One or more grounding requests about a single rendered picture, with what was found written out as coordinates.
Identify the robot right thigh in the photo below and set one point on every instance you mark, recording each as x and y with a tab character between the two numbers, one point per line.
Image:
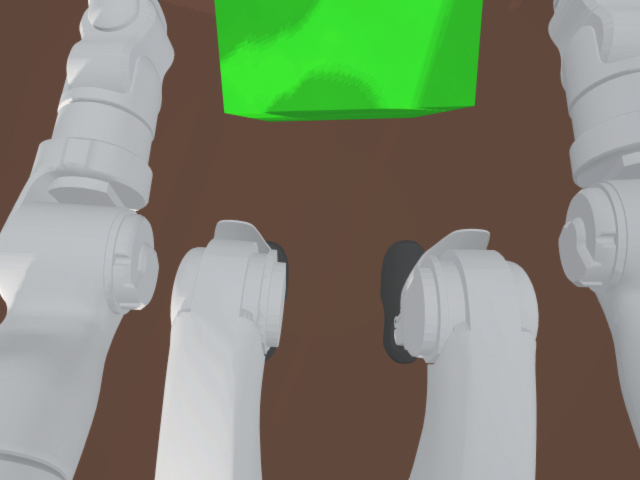
480	419

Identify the carton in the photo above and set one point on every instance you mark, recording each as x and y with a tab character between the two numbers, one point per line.
306	60

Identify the robot right forearm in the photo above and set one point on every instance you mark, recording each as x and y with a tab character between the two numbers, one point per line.
599	45

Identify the robot right foot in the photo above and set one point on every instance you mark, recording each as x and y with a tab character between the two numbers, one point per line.
399	261

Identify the left robot upper arm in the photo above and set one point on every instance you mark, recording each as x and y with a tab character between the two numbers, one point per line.
68	274

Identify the right robot upper arm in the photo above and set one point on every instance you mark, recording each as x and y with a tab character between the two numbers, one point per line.
599	248

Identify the robot left forearm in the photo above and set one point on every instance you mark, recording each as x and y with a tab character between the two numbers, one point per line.
108	110

